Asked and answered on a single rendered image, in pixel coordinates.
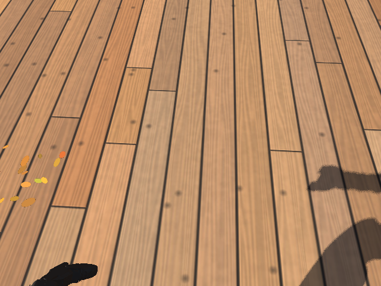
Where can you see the left robot hand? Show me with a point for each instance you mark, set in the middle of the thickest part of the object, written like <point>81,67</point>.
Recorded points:
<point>65,274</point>

